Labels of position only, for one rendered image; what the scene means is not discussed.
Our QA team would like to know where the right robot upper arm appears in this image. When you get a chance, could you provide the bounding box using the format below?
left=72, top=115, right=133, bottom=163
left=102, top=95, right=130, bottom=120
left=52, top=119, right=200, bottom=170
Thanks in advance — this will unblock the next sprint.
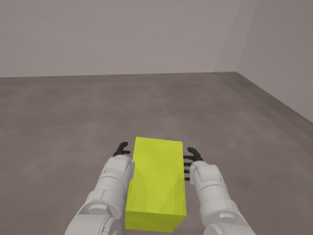
left=203, top=221, right=255, bottom=235

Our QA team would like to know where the robot right forearm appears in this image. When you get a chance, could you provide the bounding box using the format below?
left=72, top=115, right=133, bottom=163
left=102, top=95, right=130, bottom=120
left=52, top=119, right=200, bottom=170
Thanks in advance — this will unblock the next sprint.
left=189, top=161, right=252, bottom=230

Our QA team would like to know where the robot right hand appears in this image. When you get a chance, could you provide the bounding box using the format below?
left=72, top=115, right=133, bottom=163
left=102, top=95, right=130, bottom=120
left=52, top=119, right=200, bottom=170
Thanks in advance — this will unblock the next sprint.
left=183, top=147, right=202, bottom=181

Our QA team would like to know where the carton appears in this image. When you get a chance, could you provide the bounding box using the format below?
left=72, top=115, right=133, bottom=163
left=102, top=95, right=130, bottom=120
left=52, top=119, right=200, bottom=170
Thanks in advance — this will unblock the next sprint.
left=125, top=136, right=187, bottom=233

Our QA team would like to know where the left robot upper arm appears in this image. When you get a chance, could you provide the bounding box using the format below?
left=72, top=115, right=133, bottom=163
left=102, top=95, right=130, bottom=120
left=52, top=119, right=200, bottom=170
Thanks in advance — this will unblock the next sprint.
left=66, top=214, right=121, bottom=235

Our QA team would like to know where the robot left forearm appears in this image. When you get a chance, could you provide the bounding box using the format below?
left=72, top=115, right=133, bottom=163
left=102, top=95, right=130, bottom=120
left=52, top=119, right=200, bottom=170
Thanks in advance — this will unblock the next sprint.
left=65, top=155, right=135, bottom=235

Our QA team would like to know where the robot left hand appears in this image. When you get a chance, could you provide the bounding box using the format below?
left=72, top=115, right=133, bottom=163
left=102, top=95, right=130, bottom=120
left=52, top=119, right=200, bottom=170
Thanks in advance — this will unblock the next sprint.
left=113, top=142, right=131, bottom=157

